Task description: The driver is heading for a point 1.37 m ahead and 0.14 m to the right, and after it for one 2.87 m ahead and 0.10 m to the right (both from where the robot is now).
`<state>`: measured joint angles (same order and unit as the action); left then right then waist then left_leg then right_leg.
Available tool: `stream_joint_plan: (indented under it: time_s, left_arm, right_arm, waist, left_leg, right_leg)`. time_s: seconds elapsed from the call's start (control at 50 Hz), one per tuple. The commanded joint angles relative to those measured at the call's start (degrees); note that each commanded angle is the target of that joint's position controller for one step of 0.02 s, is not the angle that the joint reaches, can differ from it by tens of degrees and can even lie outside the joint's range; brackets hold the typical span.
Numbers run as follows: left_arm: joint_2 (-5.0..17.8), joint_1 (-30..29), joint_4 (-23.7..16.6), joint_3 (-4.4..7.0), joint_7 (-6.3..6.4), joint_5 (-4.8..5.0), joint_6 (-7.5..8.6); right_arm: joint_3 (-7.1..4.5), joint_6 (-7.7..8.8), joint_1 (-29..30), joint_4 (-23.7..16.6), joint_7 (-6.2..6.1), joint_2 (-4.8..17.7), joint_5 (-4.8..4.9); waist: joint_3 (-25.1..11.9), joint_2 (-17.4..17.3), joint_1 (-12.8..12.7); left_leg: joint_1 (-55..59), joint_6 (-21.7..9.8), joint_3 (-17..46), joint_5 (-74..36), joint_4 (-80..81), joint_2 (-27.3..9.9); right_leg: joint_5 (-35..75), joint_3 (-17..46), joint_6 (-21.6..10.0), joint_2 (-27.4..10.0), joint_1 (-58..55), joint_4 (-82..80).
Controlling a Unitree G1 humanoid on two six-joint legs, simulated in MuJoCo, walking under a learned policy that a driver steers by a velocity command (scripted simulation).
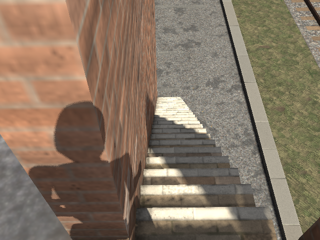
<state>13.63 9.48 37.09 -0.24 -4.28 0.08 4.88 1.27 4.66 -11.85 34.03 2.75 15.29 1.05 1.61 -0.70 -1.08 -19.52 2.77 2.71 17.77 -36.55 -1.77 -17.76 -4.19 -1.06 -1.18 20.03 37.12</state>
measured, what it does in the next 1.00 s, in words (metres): stands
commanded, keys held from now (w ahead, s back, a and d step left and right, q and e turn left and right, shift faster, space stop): w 1.00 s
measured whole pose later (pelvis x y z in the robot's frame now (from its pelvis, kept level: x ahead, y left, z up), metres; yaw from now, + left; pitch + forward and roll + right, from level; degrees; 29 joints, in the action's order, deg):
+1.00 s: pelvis +0.01 +0.01 +0.00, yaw +0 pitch +0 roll +0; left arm 14.5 11.6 37.2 0.6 -3.5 0.2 4.1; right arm 0.4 4.6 -11.5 34.9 3.3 15.0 1.1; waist 1.6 -0.6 -1.5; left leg -17.9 1.7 2.7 18.0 -35.8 -1.2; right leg -17.4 -4.0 0.1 -1.8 17.7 35.0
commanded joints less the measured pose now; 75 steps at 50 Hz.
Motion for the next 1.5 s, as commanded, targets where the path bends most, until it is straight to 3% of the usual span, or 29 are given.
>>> stream_joint_plan:
  time_s: [0.02,0.56,0.58,0.7,1.5]
  left_arm:
    - [6.3,-1.7,-4.3,1.77,0.17,0.1,0.91]
    - [6.7,-0.3,-3.8,1.86,0.66,0.07,0.52]
    - [6.5,0.5,-3.2,1.9,0.85,0.47,0.33]
    - [7.1,0.1,-3.9,2.32,0.89,0.17,0.21]
    - [7.2,0.5,-4.9,3.07,0.98,0.08,-0.12]
  right_arm:
    - [-1.83,0.97,1.2,-4.5,-0.11,5.8,0.06]
    - [-2.3,0.97,1.0,-4.5,-0.07,6.0,0.09]
    - [-2.15,0.84,1.0,-4.6,0.1,5.1,-0.18]
    - [-2.54,0.85,1.1,-4.2,0.71,5.9,-0.11]
    - [-2.57,0.72,1.6,-2.8,0.28,6.5,0.22]
  waist:
    - [-5.0,0.9,0.0]
    - [-4.6,0.6,-0.4]
    - [-4.9,0.1,-0.3]
    - [-4.2,0.2,-0.2]
    - [-4.3,0.5,-0.5]
  left_leg:
    - [-1.5,-2.0,1.3,-3.6,6.0,-1.5]
    - [-0.6,-2.8,1.1,-4.7,6.6,-1.1]
    - [-0.1,-3.0,1.7,-5.0,7.2,-1.3]
    - [0.7,-3.4,1.6,-5.2,6.8,-1.0]
    - [2.0,-3.9,1.6,-7.3,6.9,-0.1]
  right_leg:
    - [6.8,5.3,-0.1,-4.0,-4.8,-7.3]
    - [7.7,4.1,0.7,-3.4,-5.3,-7.5]
    - [6.7,3.6,0.9,-3.0,-5.5,-7.5]
    - [6.7,3.5,0.6,-2.8,-4.5,-8.0]
    - [8.6,2.8,1.4,-2.9,-5.2,-7.4]
Velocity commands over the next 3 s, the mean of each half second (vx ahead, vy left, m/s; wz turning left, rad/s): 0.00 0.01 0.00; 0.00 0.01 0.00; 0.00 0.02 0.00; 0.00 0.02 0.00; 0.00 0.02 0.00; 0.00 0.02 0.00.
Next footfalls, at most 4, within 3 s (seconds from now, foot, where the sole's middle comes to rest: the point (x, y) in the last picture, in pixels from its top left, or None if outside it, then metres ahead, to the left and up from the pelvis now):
none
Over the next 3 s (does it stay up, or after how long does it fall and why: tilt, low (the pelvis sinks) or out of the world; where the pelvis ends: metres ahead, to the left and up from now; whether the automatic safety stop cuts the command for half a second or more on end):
stays up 0.02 0.05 0.01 its command is cut before an obstacle from the start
